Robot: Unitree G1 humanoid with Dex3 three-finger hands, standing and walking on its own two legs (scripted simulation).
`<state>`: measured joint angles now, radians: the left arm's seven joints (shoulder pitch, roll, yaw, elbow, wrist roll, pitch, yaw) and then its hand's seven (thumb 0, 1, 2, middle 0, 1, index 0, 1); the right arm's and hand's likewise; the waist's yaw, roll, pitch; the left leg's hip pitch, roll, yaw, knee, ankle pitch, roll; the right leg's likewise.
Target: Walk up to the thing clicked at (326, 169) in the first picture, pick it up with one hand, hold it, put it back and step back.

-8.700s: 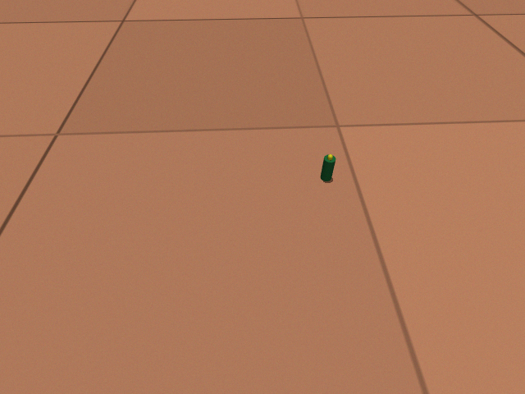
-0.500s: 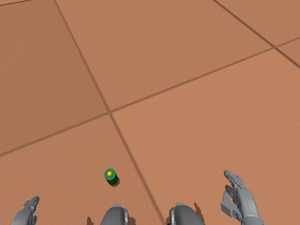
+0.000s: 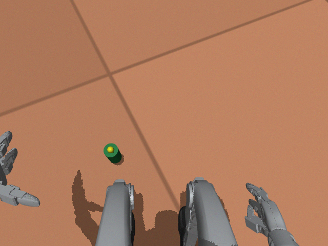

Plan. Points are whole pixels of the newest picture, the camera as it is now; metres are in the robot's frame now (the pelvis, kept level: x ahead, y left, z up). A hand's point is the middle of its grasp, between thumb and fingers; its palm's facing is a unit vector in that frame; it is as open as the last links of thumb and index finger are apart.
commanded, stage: go down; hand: left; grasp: from the side
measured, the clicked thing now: (112, 153) +0.43 +0.19 -0.47
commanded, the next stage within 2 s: approach in 1.50 s
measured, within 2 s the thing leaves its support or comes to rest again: neither
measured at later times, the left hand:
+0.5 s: hand (24, 159) +0.33 +0.36 -0.13, palm faces +0.09 -0.98 -0.15, open 17.2 cm
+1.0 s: hand (27, 153) +0.35 +0.37 -0.15, palm faces +0.07 -0.99 -0.12, open 17.3 cm
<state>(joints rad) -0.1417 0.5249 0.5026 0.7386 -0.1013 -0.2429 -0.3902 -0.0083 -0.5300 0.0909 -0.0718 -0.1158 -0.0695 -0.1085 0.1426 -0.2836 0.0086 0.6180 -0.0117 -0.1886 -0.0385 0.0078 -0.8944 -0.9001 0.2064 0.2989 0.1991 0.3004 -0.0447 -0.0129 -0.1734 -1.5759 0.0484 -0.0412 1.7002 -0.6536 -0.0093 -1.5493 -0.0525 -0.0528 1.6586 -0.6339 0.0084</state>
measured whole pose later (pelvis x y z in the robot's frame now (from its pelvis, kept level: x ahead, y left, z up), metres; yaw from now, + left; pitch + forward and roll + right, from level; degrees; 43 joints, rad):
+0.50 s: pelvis -0.03 +0.00 -0.10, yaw -2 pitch +33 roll -5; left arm -0.41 0.71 0.68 0.96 -0.15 -0.37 -0.61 -0.01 -0.48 0.07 -0.06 -0.08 -0.05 -0.07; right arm 0.11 -0.34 0.05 0.67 -0.03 -0.18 -0.03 0.01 -0.90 -0.90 0.21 0.30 0.20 0.30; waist -0.07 -0.02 -0.15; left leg -1.92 0.05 -0.08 2.02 -0.68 -0.01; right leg -1.88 -0.05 -0.07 1.96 -0.65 0.00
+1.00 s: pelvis -0.04 +0.00 -0.15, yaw -3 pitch +32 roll -5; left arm -0.54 0.81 0.73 1.04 -0.17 -0.38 -0.70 -0.01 -0.50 0.07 -0.05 -0.06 -0.04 -0.06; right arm 0.11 -0.35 0.08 0.71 -0.04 -0.18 -0.02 0.00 -0.91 -0.91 0.21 0.30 0.20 0.30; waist -0.07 -0.02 -0.11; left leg -2.08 0.04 -0.10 2.19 -0.68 -0.01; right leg -2.03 -0.05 -0.07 2.13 -0.65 0.00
